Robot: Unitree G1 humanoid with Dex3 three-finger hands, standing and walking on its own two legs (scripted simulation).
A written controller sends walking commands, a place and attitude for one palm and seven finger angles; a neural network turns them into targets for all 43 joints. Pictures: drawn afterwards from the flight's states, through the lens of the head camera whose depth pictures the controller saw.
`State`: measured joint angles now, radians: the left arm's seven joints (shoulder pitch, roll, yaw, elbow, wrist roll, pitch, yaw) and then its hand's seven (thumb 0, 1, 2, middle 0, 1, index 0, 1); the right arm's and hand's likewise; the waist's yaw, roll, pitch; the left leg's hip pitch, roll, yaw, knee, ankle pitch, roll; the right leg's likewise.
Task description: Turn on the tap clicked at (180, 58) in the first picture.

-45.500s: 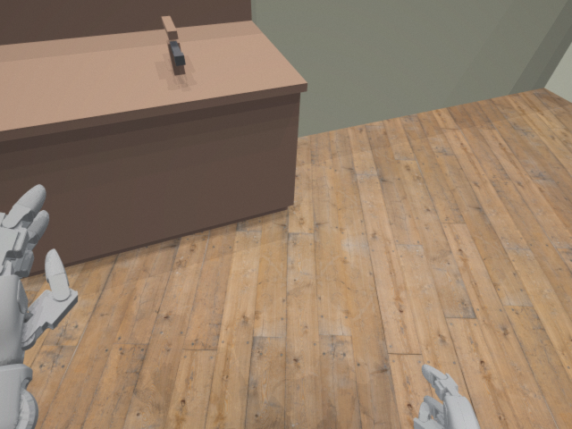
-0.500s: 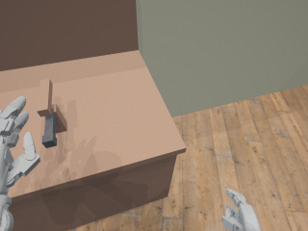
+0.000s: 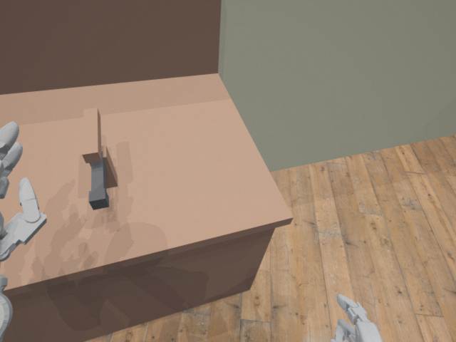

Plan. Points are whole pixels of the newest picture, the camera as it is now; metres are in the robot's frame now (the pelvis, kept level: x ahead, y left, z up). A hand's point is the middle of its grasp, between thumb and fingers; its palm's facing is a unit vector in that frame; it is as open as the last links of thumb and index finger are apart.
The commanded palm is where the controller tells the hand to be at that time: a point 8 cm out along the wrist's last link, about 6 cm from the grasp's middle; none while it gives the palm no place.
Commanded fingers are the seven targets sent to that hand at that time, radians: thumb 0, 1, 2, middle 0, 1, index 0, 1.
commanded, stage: come to a stop and stand still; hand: left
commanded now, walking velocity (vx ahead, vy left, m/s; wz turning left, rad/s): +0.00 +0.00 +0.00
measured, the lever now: (99, 199) +0.34 +0.28 +0.03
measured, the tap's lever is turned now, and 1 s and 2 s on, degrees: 0 0 0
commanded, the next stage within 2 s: look again from close up in 0.52 s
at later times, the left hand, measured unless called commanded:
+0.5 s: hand (26, 208) +0.23 +0.29 +0.16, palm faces +0.40 -0.85 -0.34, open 7.5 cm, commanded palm +0.17 +0.32 +0.18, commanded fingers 0.00 0.90 0.90 -0.20 -0.30 -0.20 -0.30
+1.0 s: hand (39, 215) +0.22 +0.27 +0.16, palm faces +0.39 -0.85 -0.36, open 7.5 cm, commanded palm +0.17 +0.30 +0.18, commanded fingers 0.00 0.90 0.90 -0.20 -0.30 -0.20 -0.30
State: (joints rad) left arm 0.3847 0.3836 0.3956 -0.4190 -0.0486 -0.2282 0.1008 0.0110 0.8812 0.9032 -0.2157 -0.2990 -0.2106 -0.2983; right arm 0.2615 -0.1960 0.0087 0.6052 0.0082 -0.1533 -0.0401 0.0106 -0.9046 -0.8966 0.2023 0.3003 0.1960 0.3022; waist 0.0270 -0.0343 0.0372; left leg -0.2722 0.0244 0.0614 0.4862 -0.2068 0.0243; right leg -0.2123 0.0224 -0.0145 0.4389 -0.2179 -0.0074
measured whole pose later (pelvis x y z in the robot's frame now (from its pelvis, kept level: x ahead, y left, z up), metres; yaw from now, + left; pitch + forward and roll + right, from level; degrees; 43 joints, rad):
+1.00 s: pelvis +0.01 +0.02 +0.00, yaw +1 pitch -1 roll -2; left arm 0.43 0.35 0.34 -0.44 -0.04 -0.21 0.11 0.01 0.89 0.90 -0.21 -0.30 -0.21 -0.30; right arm 0.22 -0.20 0.01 0.59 0.01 -0.11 -0.03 0.01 -0.90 -0.90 0.21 0.30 0.20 0.30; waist 0.01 -0.01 0.03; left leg -0.24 -0.01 0.06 0.45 -0.20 0.05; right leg -0.16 -0.01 -0.02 0.37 -0.20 0.02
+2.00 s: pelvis +0.03 -0.04 -0.02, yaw +5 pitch +3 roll +0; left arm 0.49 0.30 0.33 -0.40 -0.20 -0.10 0.05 0.01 0.89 0.90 -0.21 -0.30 -0.20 -0.30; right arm 0.23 -0.27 -0.01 0.65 0.03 -0.21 -0.06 0.01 -0.90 -0.90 0.20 0.30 0.20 0.30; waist 0.07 0.04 -0.07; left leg -0.40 0.01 -0.04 0.68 -0.33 -0.03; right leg -0.32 0.03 -0.10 0.68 -0.41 -0.06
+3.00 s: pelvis +0.01 -0.03 -0.02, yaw +6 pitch +0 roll -1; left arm 0.55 0.22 0.20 -0.50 -0.22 0.05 0.18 0.01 0.89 0.90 -0.20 -0.30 -0.20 -0.30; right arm 0.20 -0.24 0.05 0.64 0.03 -0.23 -0.08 0.01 -0.90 -0.90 0.21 0.30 0.20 0.30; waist 0.07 0.06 -0.06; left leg -0.39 0.00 -0.05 0.70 -0.31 -0.01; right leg -0.29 0.02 -0.10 0.67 -0.38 -0.05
